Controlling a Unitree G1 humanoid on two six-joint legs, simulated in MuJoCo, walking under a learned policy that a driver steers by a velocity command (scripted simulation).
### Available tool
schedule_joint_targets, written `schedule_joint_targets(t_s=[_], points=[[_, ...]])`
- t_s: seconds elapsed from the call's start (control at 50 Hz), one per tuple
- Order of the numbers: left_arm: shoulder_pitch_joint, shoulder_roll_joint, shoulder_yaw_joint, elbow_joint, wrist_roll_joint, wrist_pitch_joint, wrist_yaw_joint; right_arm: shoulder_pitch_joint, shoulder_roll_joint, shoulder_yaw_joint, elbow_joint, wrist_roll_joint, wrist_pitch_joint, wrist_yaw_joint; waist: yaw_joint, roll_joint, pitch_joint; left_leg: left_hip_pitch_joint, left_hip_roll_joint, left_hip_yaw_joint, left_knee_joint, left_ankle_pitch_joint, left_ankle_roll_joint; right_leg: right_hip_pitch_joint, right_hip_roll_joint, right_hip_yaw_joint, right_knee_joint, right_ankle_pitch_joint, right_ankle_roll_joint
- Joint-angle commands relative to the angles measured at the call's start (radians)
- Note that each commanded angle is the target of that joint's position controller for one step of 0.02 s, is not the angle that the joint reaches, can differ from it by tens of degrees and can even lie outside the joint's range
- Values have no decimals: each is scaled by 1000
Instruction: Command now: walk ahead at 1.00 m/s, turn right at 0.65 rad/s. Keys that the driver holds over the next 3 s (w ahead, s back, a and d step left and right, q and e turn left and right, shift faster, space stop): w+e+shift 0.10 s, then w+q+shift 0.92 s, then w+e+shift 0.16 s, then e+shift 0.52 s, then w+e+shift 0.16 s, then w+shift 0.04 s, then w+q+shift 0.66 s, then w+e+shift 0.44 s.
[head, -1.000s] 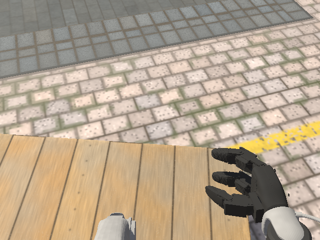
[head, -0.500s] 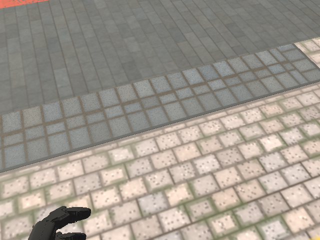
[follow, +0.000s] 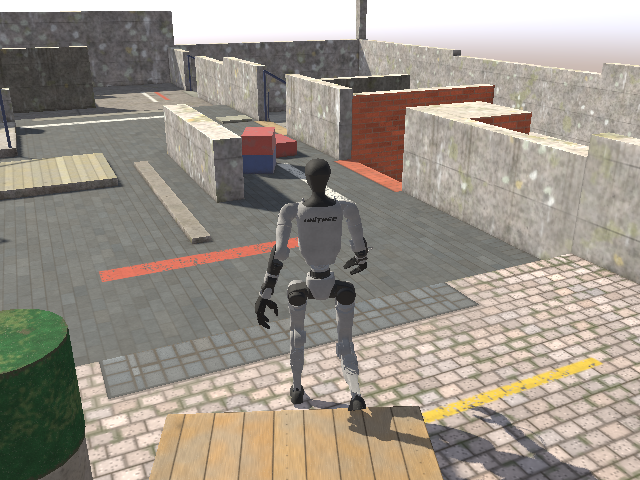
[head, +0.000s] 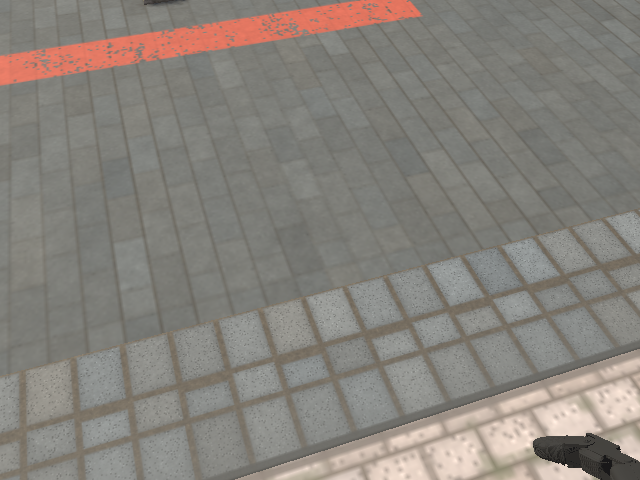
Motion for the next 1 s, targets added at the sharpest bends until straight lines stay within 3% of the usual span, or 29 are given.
schedule_joint_targets(t_s=[0.02,0.04,0.06,0.08,0.12,0.16,0.26,0.3,0.32,0.34,0.36,0.38,0.42,0.46,0.5,0.54,0.64,0.68,0.72,0.74,0.76,0.78,0.8,0.82,0.84,0.88,0.94,0.98,1.0], points=[[0,41,-2,-75,-79,-35,23,592,-199,-76,129,-2,6,8,-230,223,-336,1102,371,-261,441,1102,76,-931,-40,24,589,21,-23],[-111,71,-1,-91,-49,-29,19,563,-186,-82,118,-1,7,2,-275,132,-324,996,368,-318,282,494,121,-1030,-86,-26,501,129,-26],[-181,62,-4,-122,-7,-16,4,496,-201,-90,118,-10,2,-13,-238,191,-293,790,396,-455,127,-16,188,-1010,-122,-68,524,196,-18],[-296,86,13,-143,26,-12,-13,460,-105,-59,129,1,-18,-16,-218,53,-159,586,352,-392,56,-86,143,-987,-169,-48,401,327,-30],[-436,5,-6,-216,32,16,-68,411,-64,-42,194,31,-40,-23,-119,61,90,162,303,-272,-93,-56,117,-842,-220,-21,103,380,17],[-446,-25,-23,-234,39,23,-100,305,-49,-32,194,33,-51,-24,-49,122,159,-51,212,-161,-202,-82,121,-688,-206,6,-160,517,31],[-494,31,-21,-202,20,-11,-90,359,-139,-45,216,69,-23,-7,-27,-28,134,24,120,8,-215,383,167,-280,-64,-218,-567,620,-5],[-255,78,4,-127,29,-19,-71,389,-204,-52,230,58,-8,-11,97,-33,-30,107,97,34,164,576,148,0,-11,-219,-657,541,-28],[-83,138,29,-78,43,-23,-56,390,-199,-50,226,51,-1,-14,174,-24,-126,-15,47,36,461,417,131,229,-79,-139,-665,466,-38],[-1,229,43,-72,59,-31,-46,425,-56,-26,199,37,7,-12,132,-228,-239,-181,-77,17,921,-539,123,373,-369,203,-722,212,-45],[-56,253,47,-102,53,-29,-46,526,-69,-34,147,104,7,-20,40,-298,-352,-358,-137,-118,1099,-566,131,417,-541,691,-998,33,-78],[-177,177,41,-108,41,-30,-42,422,-124,-44,143,94,16,-30,13,-173,-133,-452,-56,-94,1093,-438,128,270,-493,563,-1040,6,-72],[-281,88,25,-104,39,-51,-47,359,-89,-41,148,62,38,-19,-51,-70,67,-411,10,-78,1023,-355,112,14,-413,280,-1054,297,-62],[-283,37,11,-86,23,-68,-42,391,-41,-40,150,40,77,-1,-117,-96,87,-335,42,-74,981,-337,97,-104,-365,84,-1082,420,-26],[-258,11,6,-54,-2,-87,-44,315,-15,-39,106,44,102,9,-142,-104,120,-390,64,-63,942,-316,89,-109,-338,-54,-1115,547,6],[-244,-1,4,-41,-1,-95,-44,210,-6,-34,54,42,111,20,-143,-108,150,-421,58,-14,865,-227,89,-125,-294,-207,-1139,728,34],[-221,55,10,-28,1,-96,-23,43,-19,-16,-37,44,104,59,-161,-73,194,-308,-3,141,473,-30,157,-91,-260,-414,-1169,1057,58],[-215,127,22,-40,-3,-87,-4,42,-75,-32,-32,47,92,78,-184,-73,158,-164,-89,199,346,-1,171,-35,-274,-434,-1104,1369,72],[-268,224,51,-64,11,-54,17,326,-143,-62,42,60,96,62,-339,-171,-19,176,-173,187,432,-164,185,-45,-294,-433,-777,1723,71],[-330,241,58,-86,15,-33,17,547,-191,-90,105,64,107,43,-439,-173,-120,373,-188,140,460,-307,214,-100,-319,-395,-487,1716,55],[-356,228,64,-84,12,-23,5,644,-238,-118,138,73,115,18,-474,-100,-144,541,-164,28,409,-386,263,-249,-265,-368,-107,1341,64],[-359,72,26,-113,19,-27,-21,506,-287,-129,119,90,125,2,-351,212,-23,486,-40,-229,263,-372,298,-485,-57,-352,293,301,86],[-284,53,19,-245,-3,-47,-26,399,-360,-131,60,48,126,5,-199,264,-168,708,125,-793,45,-358,487,-818,18,-129,424,181,131],[-330,104,17,-245,10,-75,-26,397,-327,-136,35,47,117,-5,-228,69,-144,642,175,-892,-82,-395,492,-859,-44,-28,311,265,127],[-348,125,18,-235,8,-87,-27,382,-280,-127,54,49,107,-14,-186,-51,-19,470,152,-816,-93,-388,453,-808,-96,-8,166,311,121],[-379,113,14,-220,43,-57,-18,330,-239,-108,52,50,76,-21,-115,-139,60,220,64,-635,-61,-244,401,-667,-150,-9,-18,278,137],[-397,102,18,-222,63,12,-29,336,-215,-85,52,75,43,-11,-94,-123,53,70,-19,-506,-44,-52,385,-565,-177,-24,-225,265,176],[-435,45,1,-241,57,13,-53,407,-220,-88,63,43,42,-11,-139,-54,34,69,-32,-441,-33,162,361,-570,-175,-83,-209,548,148],[-478,59,6,-253,48,8,-60,438,-207,-85,66,48,44,-10,-157,-55,39,90,-45,-439,-27,171,339,-611,-179,-78,-230,629,134]])
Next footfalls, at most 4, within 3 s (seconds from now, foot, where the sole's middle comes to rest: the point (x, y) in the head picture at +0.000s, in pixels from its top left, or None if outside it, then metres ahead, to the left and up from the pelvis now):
0.32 right None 0.46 -0.10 -0.79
0.78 left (331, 332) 0.87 0.11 -0.79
1.32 right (313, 227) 1.38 0.22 -0.97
1.62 left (255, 177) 1.59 0.45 -0.97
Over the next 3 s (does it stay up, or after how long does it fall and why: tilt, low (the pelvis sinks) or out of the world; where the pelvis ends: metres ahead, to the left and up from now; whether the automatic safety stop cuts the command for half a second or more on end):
stays up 2.34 0.41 -0.21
